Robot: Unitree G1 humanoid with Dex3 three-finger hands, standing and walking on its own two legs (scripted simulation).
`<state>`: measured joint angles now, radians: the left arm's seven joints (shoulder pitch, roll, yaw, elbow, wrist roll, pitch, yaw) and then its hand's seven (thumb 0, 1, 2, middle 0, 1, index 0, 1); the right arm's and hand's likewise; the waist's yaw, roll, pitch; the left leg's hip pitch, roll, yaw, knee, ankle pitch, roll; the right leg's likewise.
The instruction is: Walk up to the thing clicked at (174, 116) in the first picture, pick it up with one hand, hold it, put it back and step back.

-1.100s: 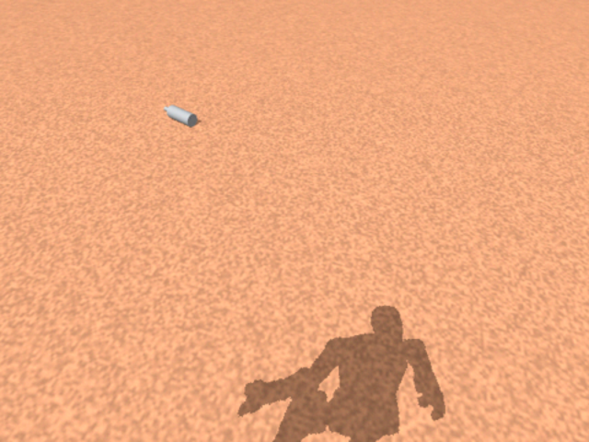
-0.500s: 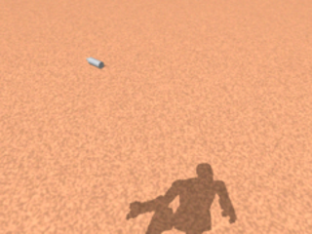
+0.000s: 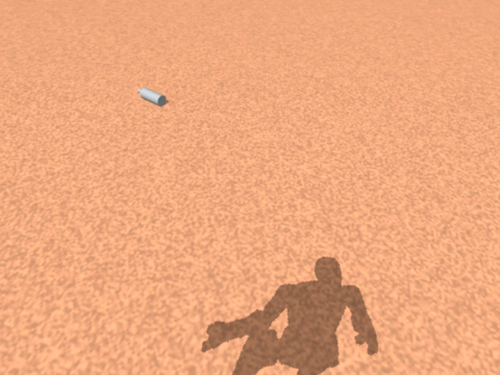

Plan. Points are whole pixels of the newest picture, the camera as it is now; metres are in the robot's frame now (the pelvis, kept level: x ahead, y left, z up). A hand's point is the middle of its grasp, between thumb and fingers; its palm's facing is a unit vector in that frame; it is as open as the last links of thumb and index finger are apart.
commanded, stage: stand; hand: left
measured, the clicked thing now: (150, 95) +2.06 +0.74 -0.74
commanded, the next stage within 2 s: walk up in 0.02 s
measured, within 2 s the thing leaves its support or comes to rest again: neither
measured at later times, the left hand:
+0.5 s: hand (23, 345) +0.22 +0.43 -0.16, palm faces -0.19 -0.86 -0.46, open 7.4 cm
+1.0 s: hand (92, 206) +0.53 +0.40 -0.13, palm faces -0.26 -0.84 -0.47, open 7.4 cm
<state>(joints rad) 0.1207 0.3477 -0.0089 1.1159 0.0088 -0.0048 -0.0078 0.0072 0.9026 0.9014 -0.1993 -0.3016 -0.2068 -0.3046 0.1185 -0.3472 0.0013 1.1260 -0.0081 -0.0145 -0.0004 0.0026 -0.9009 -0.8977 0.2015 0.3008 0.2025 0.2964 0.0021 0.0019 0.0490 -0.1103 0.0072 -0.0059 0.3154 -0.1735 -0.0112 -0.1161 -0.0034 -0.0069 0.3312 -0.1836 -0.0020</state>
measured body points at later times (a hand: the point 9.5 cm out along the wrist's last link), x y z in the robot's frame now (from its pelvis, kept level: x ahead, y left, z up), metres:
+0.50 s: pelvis +0.12 +0.12 -0.02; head +0.13 +0.13 +0.43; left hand +0.23 +0.47 -0.13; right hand +0.17 -0.22 -0.11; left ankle +0.17 +0.24 -0.75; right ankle +0.06 -0.02 -0.68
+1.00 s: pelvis +0.37 +0.15 -0.02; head +0.37 +0.12 +0.43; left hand +0.55 +0.44 -0.10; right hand +0.36 -0.18 -0.15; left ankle +0.48 +0.28 -0.71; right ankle +0.33 +0.01 -0.75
